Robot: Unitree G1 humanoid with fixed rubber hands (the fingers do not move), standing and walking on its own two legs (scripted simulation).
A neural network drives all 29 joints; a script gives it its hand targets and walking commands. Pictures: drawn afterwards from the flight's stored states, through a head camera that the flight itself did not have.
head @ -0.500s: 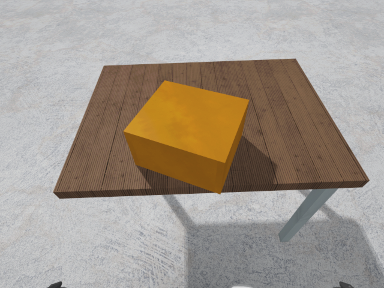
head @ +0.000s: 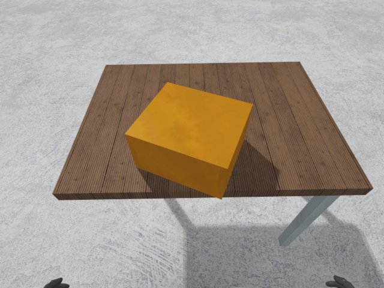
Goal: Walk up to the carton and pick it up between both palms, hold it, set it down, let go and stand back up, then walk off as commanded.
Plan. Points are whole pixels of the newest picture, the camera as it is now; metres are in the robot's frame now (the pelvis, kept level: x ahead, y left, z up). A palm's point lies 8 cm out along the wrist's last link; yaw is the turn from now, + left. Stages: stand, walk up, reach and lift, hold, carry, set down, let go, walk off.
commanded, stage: walk up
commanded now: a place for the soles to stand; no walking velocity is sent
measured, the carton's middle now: (192, 136) +0.51 +0.00 -0.03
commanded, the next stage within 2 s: none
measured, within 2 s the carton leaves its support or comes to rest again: neither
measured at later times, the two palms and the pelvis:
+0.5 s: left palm out of the picture +0.10 +0.30 -0.06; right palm out of the picture +0.10 -0.33 -0.08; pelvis +0.02 -0.01 +0.01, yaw +1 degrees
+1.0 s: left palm out of the picture +0.12 +0.27 -0.06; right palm out of the picture +0.12 -0.36 -0.09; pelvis +0.04 -0.05 +0.01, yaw +1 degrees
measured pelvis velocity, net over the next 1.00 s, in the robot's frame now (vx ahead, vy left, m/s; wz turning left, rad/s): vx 0.04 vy -0.05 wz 0.02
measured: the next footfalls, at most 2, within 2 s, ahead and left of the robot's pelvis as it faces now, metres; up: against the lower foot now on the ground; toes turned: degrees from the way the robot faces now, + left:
left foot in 0.58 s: +0.09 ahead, +0.13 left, +0.00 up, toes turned -2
right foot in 0.82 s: +0.12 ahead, -0.13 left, +0.00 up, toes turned +0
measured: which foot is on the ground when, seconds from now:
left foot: down 0.00-0.24, up 0.26-0.56, down 0.58-0.86, up 0.88-1.00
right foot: down 0.00-0.58, up 0.60-0.80, down 0.82-1.00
